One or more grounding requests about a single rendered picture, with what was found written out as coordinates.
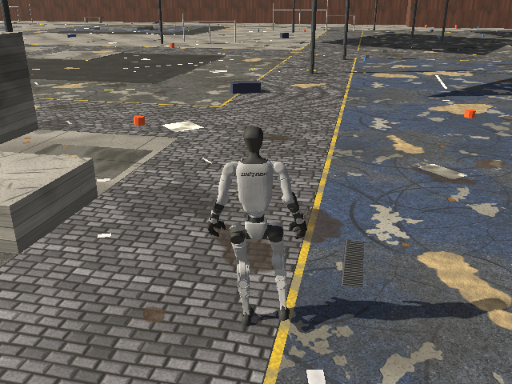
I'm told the robot right hand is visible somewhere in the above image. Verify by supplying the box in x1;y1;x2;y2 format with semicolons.
289;221;307;239

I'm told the robot left forearm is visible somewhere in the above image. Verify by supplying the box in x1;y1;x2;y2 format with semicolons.
209;193;224;224

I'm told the left robot thigh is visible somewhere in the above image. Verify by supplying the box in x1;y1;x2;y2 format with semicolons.
229;223;250;278

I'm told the robot left hand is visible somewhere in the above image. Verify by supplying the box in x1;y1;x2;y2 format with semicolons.
207;221;226;237

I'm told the left robot upper arm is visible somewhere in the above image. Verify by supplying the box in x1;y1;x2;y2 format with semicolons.
216;162;238;206

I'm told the right robot upper arm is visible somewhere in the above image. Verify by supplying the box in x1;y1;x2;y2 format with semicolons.
270;160;294;205

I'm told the robot right forearm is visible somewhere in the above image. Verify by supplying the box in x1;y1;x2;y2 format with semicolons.
287;192;305;224

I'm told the robot torso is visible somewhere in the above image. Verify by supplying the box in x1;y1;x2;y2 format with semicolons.
236;157;273;240

